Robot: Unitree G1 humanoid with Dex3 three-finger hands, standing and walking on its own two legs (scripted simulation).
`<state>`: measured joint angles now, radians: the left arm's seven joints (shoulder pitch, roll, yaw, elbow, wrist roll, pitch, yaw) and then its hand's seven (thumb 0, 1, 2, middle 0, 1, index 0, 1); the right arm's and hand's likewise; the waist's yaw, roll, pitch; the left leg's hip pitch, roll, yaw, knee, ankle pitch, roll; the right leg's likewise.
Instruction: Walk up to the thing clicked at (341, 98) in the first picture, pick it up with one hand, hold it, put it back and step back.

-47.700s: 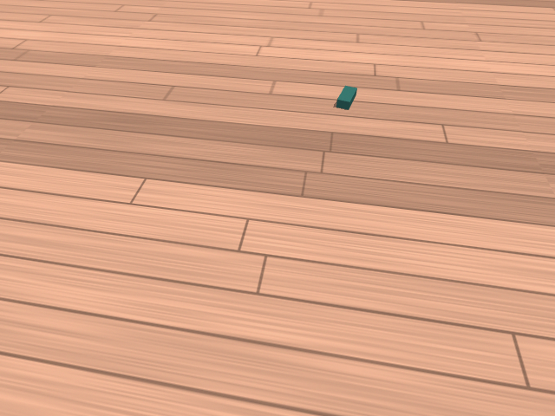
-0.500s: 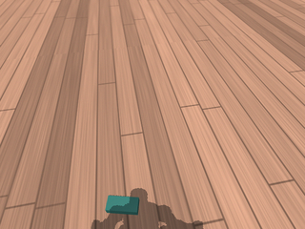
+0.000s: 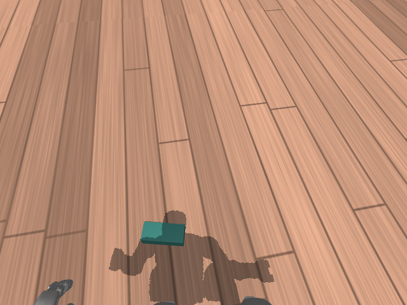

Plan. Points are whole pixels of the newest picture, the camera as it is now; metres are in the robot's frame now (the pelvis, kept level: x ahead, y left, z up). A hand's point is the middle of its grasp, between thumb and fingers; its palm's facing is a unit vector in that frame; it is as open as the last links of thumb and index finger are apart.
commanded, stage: step back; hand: left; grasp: from above
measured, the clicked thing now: (163, 233) +0.46 +0.18 -0.73
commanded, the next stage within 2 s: none
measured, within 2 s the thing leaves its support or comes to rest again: neither
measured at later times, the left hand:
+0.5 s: hand out of the picture +0.01 +0.24 -0.13, palm faces -0.05 -0.91 -0.41, open 7.4 cm
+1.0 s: hand out of the picture -0.15 +0.28 -0.14, palm faces -0.04 -0.92 -0.39, open 7.4 cm
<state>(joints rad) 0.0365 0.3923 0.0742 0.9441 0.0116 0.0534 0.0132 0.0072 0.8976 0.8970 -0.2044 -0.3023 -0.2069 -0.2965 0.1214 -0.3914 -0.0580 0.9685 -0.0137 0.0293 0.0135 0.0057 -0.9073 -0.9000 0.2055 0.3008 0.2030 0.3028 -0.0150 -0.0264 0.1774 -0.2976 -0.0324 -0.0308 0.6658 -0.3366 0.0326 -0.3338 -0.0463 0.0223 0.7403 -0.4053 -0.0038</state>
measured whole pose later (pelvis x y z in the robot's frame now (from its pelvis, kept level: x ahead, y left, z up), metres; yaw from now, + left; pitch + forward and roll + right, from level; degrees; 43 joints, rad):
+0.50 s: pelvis -0.09 -0.02 +0.01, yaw -3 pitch -2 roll +1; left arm 0.16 0.33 0.07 0.86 0.03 0.03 0.00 0.01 0.90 0.90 -0.21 -0.30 -0.21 -0.30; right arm 0.13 -0.40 -0.04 0.88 0.01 0.05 -0.02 0.01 -0.91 -0.90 0.21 0.30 0.20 0.30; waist 0.01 0.03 0.17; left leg -0.47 -0.13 -0.16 1.16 -0.49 0.00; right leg -0.28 0.01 0.03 0.61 -0.30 -0.03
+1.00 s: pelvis -0.24 +0.00 +0.01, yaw -3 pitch -2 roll -1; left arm 0.20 0.40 0.09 0.84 0.02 0.06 0.01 0.01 0.90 0.90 -0.20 -0.30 -0.20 -0.30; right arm 0.11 -0.36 -0.03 0.82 -0.03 0.02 0.00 0.01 -0.90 -0.90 0.21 0.30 0.21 0.30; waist 0.02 -0.02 0.17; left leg -0.35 0.02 0.00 0.58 -0.20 0.02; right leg -0.35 0.07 0.10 1.02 -0.52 0.02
